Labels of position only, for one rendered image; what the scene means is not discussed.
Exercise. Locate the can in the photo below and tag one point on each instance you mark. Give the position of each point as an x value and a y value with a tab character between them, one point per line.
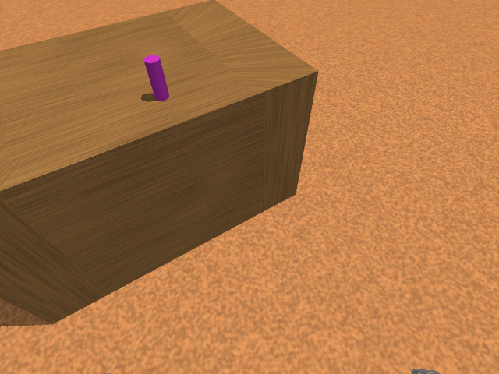
157	77

